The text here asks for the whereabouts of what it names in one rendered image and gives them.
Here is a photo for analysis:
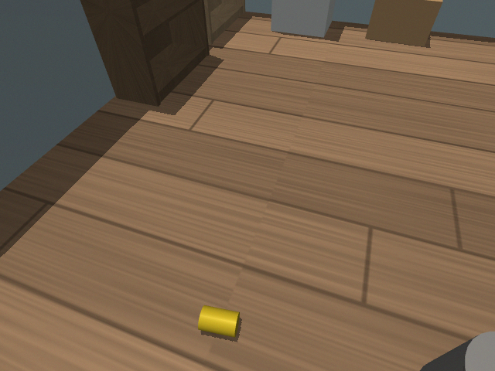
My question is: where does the bookshelf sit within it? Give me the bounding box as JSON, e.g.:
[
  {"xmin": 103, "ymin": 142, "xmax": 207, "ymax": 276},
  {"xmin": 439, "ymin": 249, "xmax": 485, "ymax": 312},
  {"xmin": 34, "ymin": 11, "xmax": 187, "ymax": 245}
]
[
  {"xmin": 204, "ymin": 0, "xmax": 245, "ymax": 45},
  {"xmin": 80, "ymin": 0, "xmax": 210, "ymax": 107}
]

